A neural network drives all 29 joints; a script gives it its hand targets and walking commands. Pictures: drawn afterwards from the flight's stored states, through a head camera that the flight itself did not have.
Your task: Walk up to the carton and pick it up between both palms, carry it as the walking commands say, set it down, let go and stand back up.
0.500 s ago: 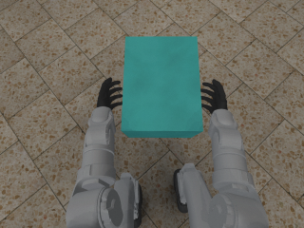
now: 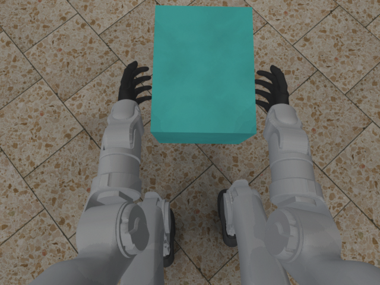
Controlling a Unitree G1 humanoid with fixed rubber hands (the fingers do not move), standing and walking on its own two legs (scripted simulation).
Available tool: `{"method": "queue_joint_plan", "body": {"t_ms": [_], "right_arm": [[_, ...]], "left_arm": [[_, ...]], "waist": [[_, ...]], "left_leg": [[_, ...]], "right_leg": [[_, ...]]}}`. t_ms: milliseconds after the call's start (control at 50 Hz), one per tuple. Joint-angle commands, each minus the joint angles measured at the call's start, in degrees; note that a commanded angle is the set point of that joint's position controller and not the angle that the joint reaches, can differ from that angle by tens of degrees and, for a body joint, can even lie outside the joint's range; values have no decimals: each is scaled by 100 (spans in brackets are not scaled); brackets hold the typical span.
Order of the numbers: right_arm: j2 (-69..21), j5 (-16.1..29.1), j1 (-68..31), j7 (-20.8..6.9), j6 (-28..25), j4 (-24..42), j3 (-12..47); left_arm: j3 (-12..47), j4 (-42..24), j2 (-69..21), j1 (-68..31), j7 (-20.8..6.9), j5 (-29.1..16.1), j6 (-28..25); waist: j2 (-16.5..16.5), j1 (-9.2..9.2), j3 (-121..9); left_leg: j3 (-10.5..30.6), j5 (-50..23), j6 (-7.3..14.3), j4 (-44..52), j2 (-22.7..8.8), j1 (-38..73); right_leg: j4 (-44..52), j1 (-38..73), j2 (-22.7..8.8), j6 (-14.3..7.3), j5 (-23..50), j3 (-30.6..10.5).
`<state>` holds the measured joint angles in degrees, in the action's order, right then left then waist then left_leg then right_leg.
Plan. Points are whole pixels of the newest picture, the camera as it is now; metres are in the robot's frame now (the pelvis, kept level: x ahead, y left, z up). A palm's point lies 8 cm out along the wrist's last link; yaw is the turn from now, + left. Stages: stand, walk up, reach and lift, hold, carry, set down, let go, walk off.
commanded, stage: set down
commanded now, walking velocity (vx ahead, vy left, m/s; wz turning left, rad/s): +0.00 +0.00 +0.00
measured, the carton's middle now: (201, 81) +0.55 -0.05 -0.16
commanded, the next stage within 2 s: none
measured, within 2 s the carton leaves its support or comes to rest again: neither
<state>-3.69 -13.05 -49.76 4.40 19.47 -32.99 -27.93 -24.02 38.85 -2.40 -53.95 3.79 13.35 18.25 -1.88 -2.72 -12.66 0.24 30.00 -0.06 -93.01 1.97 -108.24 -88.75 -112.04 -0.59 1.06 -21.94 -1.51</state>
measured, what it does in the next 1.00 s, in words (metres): lowers itself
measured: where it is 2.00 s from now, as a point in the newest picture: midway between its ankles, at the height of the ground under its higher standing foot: (198, 237)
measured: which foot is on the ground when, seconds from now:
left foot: down 0.00-1.00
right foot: down 0.00-1.00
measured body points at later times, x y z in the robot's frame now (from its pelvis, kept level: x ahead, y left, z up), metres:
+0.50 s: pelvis -0.01 +0.00 -0.06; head +0.30 -0.02 +0.27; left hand +0.52 +0.10 -0.17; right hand +0.48 -0.20 -0.18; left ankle +0.08 +0.12 -0.50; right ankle +0.12 -0.13 -0.50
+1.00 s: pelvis -0.02 +0.00 -0.12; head +0.33 -0.02 +0.17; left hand +0.54 +0.10 -0.26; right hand +0.50 -0.20 -0.27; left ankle +0.08 +0.12 -0.50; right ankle +0.12 -0.13 -0.50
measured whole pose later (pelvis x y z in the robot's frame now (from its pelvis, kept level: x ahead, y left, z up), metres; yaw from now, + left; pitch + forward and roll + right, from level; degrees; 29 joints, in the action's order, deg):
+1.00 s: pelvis -0.02 +0.00 -0.12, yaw +1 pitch +47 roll +0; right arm 5.4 -6.5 -67.7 5.3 16.7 -40.6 -25.3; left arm -18.7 47.2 7.1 -73.5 5.8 6.9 15.4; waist -2.2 -3.8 3.3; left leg 0.7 33.1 -0.8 -116.2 3.2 -129.7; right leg -111.0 -133.6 -0.6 1.3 -24.0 -1.5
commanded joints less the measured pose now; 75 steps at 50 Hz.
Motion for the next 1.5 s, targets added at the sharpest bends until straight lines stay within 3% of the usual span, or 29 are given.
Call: {"method": "queue_joint_plan", "body": {"t_ms": [0,640,980,1160,1380,1480], "right_arm": [[-5054,879,-3799,-1661,-173,-174,3159],[-4431,1165,-5156,-1618,-310,-163,3114],[-3885,1480,-5810,-1533,-583,-333,3161],[-3851,1655,-5616,-1590,-687,-991,2865],[-3592,1848,-5584,-1592,-866,-1561,2622],[-3554,2089,-5682,-1587,-966,-1618,2641]], "left_arm": [[2907,292,-5486,-3331,-1640,-843,-137],[2875,544,-4929,-4504,-1600,-1076,-228],[3095,709,-4496,-5145,-1420,-1409,-469],[3026,772,-4006,-5415,-1316,-1437,-677],[3193,664,-3530,-5979,-1234,-1773,-942],[3472,438,-3462,-6195,-1158,-1951,-1043]], "waist": [[-29,-171,-5304],[-44,-274,-5644],[-106,-372,-5214],[-251,-196,-4463],[-385,-317,-4004],[-686,-330,-4302]], "left_leg": [[-228,-886,-40,1032,792,1834],[-405,-1011,-10,-464,781,599],[-406,-957,4,-1257,713,422],[-371,-1003,38,-1551,648,367],[-281,-1263,5,-1989,556,427],[-293,-1681,-48,-2193,531,795]], "right_leg": [[345,3832,906,23,1091,516],[-1080,2913,802,81,1336,666],[-1854,2499,678,57,1251,708],[-2234,1962,639,53,1238,674],[-2709,1564,564,5,1453,659],[-2887,1563,552,-15,1813,639]]}}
